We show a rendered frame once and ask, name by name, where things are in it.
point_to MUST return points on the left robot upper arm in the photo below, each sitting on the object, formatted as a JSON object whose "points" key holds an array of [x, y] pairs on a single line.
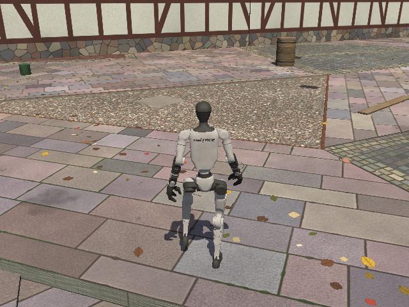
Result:
{"points": [[180, 147]]}

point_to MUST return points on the left robot forearm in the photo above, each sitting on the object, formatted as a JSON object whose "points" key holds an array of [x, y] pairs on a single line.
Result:
{"points": [[174, 174]]}

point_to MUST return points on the right robot hand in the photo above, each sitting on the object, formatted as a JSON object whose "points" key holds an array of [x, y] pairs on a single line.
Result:
{"points": [[239, 181]]}

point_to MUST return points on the robot left foot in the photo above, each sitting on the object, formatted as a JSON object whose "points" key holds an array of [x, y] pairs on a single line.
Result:
{"points": [[184, 239]]}

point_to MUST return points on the humanoid robot torso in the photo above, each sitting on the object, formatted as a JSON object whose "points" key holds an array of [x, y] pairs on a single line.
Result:
{"points": [[204, 154]]}

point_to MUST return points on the right robot upper arm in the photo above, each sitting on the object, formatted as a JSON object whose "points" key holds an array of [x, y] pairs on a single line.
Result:
{"points": [[224, 135]]}

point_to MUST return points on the right robot forearm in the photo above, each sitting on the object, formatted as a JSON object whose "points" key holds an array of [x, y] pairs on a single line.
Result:
{"points": [[235, 167]]}

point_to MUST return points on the left robot hand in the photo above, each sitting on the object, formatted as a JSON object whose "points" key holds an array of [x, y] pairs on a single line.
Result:
{"points": [[170, 192]]}

